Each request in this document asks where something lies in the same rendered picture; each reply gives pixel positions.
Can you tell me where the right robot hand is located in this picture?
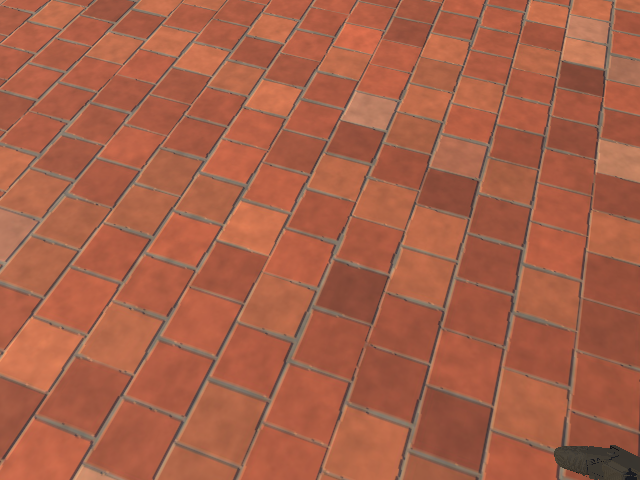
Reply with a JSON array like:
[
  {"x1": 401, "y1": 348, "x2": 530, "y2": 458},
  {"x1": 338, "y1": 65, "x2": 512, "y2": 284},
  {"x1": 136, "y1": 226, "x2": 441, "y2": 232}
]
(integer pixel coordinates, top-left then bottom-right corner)
[{"x1": 554, "y1": 445, "x2": 640, "y2": 480}]

